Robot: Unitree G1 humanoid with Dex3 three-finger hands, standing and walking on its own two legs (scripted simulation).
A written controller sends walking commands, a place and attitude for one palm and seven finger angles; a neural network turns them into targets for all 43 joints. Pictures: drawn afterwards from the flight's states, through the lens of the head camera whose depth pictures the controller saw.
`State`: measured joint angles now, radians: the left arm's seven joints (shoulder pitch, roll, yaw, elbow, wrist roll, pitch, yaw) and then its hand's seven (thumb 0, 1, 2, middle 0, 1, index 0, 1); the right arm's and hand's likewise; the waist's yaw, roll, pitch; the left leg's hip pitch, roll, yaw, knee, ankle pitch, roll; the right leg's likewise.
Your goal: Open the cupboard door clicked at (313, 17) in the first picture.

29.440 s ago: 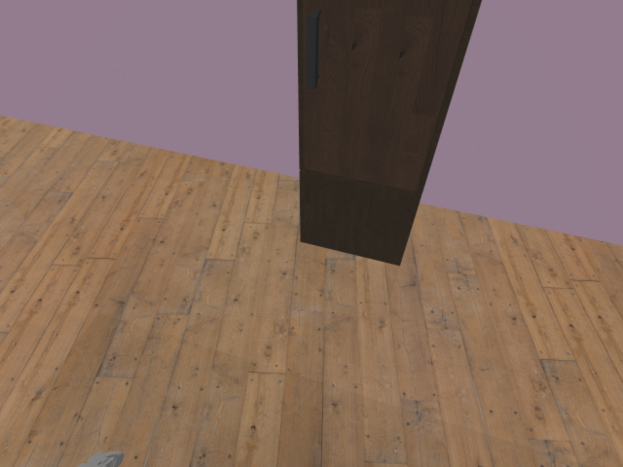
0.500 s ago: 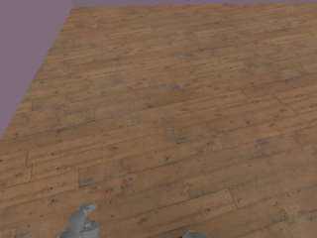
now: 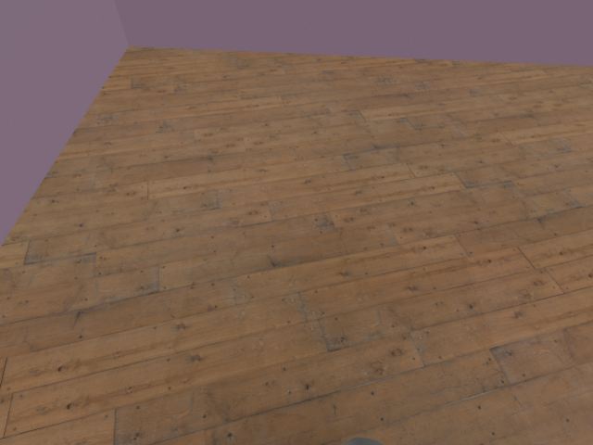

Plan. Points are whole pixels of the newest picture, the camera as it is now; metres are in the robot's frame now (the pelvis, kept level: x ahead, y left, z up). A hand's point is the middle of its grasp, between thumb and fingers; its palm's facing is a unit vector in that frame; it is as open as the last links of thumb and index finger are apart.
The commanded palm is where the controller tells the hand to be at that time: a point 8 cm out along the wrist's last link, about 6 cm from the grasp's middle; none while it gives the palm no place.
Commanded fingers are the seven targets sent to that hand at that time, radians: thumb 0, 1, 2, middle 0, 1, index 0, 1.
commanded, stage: walk to a spot facing it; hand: left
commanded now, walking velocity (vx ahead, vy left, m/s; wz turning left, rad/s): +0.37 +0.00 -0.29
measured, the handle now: out of the picture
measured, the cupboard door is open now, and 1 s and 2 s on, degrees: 44 44 44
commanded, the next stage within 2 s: turn to face it in 0.20 s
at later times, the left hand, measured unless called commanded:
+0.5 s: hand (247, 338) +0.31 +0.11 -0.15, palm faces -0.03 -0.97 -0.24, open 7.1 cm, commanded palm none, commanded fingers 0.00 0.90 0.90 -0.20 -0.30 -0.20 -0.30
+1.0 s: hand (227, 294) +0.40 +0.16 -0.16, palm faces +0.24 -0.94 -0.23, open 7.4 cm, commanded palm none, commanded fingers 0.00 0.90 0.90 -0.20 -0.30 -0.20 -0.30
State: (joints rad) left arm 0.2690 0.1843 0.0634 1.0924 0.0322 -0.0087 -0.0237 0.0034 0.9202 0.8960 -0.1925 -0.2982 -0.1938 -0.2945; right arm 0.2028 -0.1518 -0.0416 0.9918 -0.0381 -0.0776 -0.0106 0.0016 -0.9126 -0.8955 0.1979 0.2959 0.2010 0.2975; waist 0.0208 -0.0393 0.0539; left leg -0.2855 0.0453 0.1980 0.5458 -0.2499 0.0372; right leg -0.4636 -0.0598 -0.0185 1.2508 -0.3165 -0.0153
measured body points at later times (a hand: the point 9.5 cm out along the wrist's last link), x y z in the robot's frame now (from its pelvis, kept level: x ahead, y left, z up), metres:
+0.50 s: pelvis +0.23 -0.08 +0.01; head +0.27 -0.09 +0.46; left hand +0.31 +0.16 -0.13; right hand +0.20 -0.30 -0.15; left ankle +0.23 +0.07 -0.66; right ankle +0.22 -0.15 -0.73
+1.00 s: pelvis +0.34 -0.06 +0.00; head +0.39 -0.04 +0.45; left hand +0.38 +0.21 -0.14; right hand +0.48 -0.29 -0.13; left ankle +0.36 +0.03 -0.73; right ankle +0.36 -0.23 -0.66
